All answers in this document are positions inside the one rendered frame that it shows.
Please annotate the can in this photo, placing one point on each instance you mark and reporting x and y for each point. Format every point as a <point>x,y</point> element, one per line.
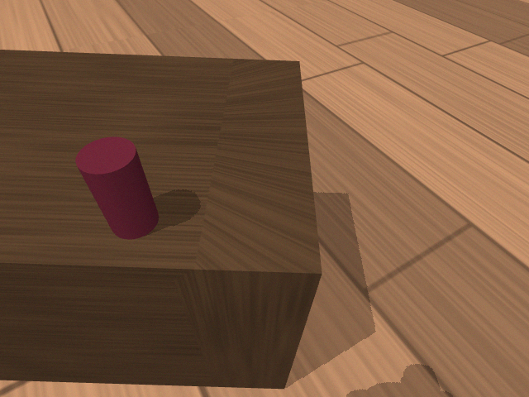
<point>113,172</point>

